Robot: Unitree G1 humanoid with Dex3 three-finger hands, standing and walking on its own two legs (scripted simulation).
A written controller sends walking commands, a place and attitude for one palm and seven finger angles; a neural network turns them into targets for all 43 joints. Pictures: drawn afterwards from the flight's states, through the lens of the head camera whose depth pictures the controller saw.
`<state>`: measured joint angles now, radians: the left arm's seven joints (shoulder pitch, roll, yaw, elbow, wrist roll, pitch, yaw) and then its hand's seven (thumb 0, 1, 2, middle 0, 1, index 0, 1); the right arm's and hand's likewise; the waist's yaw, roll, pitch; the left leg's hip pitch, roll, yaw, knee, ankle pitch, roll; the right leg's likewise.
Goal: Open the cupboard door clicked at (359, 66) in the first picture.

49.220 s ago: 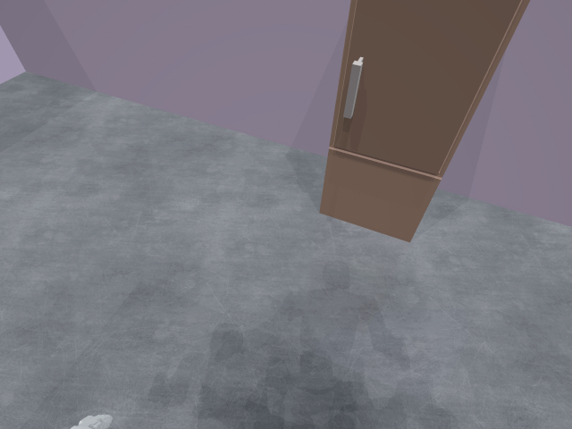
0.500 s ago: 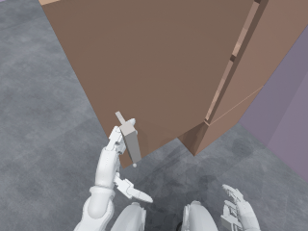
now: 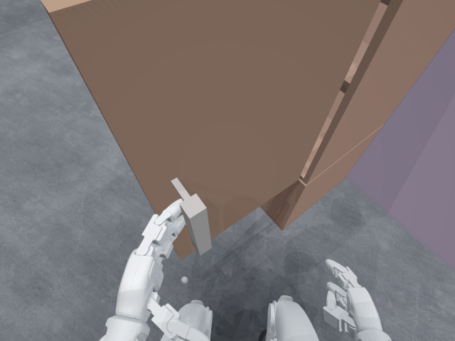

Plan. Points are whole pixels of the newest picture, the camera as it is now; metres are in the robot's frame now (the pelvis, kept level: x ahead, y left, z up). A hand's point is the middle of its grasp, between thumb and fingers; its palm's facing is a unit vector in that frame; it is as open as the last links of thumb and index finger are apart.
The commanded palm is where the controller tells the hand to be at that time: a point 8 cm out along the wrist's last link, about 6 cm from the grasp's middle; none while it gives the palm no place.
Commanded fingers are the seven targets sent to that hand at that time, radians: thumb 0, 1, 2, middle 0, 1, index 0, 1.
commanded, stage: slide the hand sideways off the handle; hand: left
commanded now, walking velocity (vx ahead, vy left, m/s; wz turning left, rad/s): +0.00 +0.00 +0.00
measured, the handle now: (191, 219) +0.31 +0.09 +0.04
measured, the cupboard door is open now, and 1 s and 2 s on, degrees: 87 87 87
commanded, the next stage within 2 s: draw the hand back to the body in 0.54 s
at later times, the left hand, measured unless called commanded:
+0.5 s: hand (145, 310) +0.17 +0.13 +0.04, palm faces -0.08 -1.00 -0.03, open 16.3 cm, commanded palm +0.14 +0.19 +0.04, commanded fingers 0.00 -0.50 0.30 -0.15 -0.30 -0.15 -0.30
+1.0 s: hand (99, 309) +0.16 +0.16 +0.11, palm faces -0.06 -1.00 -0.06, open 16.3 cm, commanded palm +0.13 +0.22 +0.12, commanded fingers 0.00 -0.50 0.30 -0.15 -0.30 -0.15 -0.30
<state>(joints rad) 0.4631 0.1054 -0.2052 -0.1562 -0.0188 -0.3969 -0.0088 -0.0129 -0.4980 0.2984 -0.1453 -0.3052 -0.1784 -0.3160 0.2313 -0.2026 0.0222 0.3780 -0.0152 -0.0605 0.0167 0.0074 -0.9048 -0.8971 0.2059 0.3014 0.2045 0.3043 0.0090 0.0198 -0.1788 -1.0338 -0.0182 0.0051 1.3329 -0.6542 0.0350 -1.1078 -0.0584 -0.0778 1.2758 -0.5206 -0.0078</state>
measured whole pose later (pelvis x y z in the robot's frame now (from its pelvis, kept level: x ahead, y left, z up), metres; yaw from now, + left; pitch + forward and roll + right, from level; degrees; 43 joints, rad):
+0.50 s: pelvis -0.01 -0.02 -0.01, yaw +0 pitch +20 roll -2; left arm 0.61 0.20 0.03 -0.21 -0.20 -0.43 -0.25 -0.01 -0.50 0.30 -0.15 -0.30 -0.16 -0.30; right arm 0.21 -0.22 -0.01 0.39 0.02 -0.07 -0.04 0.01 -0.90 -0.90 0.21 0.30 0.20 0.30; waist 0.03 0.01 -0.20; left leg -1.07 0.00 -0.03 1.39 -0.67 0.00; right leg -1.14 -0.04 -0.11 1.32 -0.54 -0.04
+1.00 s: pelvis -0.01 -0.01 +0.03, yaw +0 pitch +14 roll -3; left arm 0.64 0.26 0.11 -0.32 -0.27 -0.29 -0.26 -0.01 -0.50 0.30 -0.15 -0.30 -0.15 -0.30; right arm 0.28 -0.21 0.03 0.39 0.05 -0.09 -0.07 0.01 -0.90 -0.90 0.21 0.30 0.21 0.30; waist 0.01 0.04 -0.17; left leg -0.85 0.00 -0.03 1.20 -0.59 0.02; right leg -0.90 -0.03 -0.11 1.11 -0.45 -0.02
